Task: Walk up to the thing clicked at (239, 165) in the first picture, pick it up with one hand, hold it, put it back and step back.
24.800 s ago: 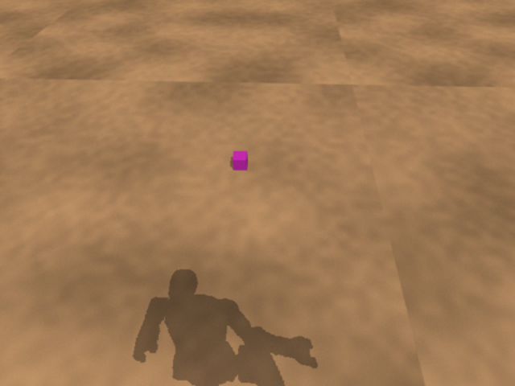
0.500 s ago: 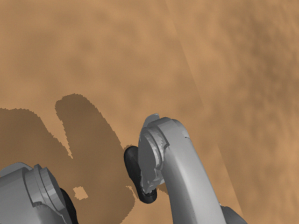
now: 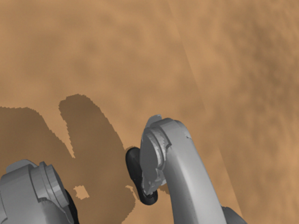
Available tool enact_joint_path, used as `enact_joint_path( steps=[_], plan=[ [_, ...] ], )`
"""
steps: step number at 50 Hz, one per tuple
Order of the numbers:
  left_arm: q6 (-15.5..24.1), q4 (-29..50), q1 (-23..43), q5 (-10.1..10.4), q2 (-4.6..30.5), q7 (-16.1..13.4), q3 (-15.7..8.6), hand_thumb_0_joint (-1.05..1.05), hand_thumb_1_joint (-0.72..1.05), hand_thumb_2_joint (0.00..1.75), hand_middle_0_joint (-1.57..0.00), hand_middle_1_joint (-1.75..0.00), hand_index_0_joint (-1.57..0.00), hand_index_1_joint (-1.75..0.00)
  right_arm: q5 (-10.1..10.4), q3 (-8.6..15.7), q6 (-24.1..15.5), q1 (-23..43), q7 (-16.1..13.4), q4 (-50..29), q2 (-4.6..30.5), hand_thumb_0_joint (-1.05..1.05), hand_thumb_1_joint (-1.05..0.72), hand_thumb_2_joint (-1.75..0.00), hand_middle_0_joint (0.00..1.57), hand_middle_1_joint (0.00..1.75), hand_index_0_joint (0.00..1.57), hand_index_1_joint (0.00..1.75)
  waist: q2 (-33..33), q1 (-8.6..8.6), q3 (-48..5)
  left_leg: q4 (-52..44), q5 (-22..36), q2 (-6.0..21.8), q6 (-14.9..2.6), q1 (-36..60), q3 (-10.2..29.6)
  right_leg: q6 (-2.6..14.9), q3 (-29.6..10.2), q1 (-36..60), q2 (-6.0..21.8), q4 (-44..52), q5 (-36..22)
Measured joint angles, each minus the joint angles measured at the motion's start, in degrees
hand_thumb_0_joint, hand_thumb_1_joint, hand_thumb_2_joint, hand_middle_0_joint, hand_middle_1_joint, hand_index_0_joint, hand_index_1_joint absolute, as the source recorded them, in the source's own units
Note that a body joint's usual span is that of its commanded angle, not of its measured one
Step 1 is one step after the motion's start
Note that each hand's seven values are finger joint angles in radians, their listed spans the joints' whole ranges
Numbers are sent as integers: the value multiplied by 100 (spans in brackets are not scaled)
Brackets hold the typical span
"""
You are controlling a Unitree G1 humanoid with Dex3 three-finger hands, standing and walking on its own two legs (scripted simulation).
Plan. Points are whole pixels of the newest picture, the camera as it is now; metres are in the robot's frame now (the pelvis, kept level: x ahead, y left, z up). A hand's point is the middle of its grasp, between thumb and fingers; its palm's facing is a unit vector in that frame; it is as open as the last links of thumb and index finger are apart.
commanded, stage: withdraw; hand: left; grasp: from above
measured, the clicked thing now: out of the picture +0.48 +0.33 -0.27
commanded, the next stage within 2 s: home in 0.78 s
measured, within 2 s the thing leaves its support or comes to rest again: neither
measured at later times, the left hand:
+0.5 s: hand out of the picture +0.45 +0.35 -0.05, palm faces -0.48 -0.10 -0.87, open 14.1 cm
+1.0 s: hand out of the picture +0.48 +0.33 -0.12, palm faces -0.36 -0.07 -0.93, open 13.6 cm
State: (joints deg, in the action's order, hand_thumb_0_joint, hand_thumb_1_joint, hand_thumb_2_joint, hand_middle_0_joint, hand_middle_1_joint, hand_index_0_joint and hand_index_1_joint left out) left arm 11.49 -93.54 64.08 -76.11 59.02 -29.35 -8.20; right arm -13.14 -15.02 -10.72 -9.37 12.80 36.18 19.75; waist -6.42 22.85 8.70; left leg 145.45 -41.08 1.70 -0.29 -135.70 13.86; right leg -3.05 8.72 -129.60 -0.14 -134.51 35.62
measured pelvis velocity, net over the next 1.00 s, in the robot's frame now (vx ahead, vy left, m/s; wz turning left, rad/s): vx -0.01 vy -0.01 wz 0.10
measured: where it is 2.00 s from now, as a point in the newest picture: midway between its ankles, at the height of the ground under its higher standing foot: (111, 207)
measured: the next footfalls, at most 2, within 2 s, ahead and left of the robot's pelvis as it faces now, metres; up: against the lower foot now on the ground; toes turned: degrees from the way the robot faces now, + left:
none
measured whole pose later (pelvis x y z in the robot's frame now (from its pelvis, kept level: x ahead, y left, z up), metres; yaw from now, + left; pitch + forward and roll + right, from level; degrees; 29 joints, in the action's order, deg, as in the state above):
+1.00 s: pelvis -0.01 -0.01 +0.03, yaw +6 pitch +35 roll -9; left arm 8.5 -80.6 61.7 -73.5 46.4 -20.5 -5.1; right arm -7.3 -7.2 -2.2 -13.9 7.5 38.7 15.3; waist 0.2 18.7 -0.4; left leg 137.3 -37.6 0.8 -0.7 -135.0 7.4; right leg -2.3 3.8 -130.8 1.9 -131.1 35.2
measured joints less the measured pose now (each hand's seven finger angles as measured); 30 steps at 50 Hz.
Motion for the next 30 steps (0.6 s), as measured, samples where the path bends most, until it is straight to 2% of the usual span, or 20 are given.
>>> enact_joint_path(
  steps=[5,9,13,18,22,25,27,30],
  plan=[
    [-230,749,-223,118,-383,143,36,0,-53,100,-8,-102,-9,-101,102,233,64,-176,79,96,-74,0,-91,-89,20,30,20,30,172,-142,-294,-96,-20,-14,27,-20,-71,36,-50,-54,38,24,58],
    [-517,1293,-426,339,-807,448,213,0,-53,100,-8,-102,-9,-101,293,477,262,-260,137,207,-156,0,-91,-90,20,30,20,30,423,-313,-699,-274,-27,-17,24,-6,-198,57,-141,-84,80,106,118],
    [-744,1731,-569,576,-1113,960,385,0,-53,100,-8,-102,-9,-101,495,697,544,-206,106,231,-226,0,-92,-90,20,30,20,30,658,-493,-983,-556,7,-9,-7,158,-368,59,-261,31,119,282,143],
    [-840,2034,-589,840,-1328,1771,639,0,-53,101,-9,-102,-8,-101,694,900,883,-99,-96,104,-259,0,-92,-90,20,30,20,30,836,-713,-1142,-1001,128,-8,-33,507,-561,83,-390,323,166,605,93],
    [-694,2104,-561,972,-1381,2284,764,0,-53,101,-9,-101,-9,-101,778,963,1062,-42,-324,-72,-197,0,-92,-90,20,30,20,30,872,-813,-1162,-1313,273,-25,-33,737,-648,120,-441,528,203,847,0],
    [-467,2074,-517,991,-1343,2493,806,0,-52,101,-9,-101,-9,-101,793,984,1121,-16,-493,-145,-129,0,-92,-90,20,30,20,30,821,-837,-1143,-1452,372,-32,-26,821,-666,141,-446,600,213,961,-83],
    [-285,2067,-479,958,-1330,2534,865,0,-52,101,-10,-101,-9,-101,791,992,1134,-26,-592,-135,-80,0,-92,-90,20,30,20,30,772,-854,-1136,-1490,425,-43,-19,822,-666,145,-444,603,222,991,-126],
    [-29,1984,-403,859,-1322,2417,936,0,-52,101,-10,-101,-10,-101,781,977,1149,-56,-699,-60,-20,0,-91,-90,20,30,20,30,691,-858,-1133,-1473,477,-60,-9,763,-660,155,-441,553,233,970,-164]
  ],
)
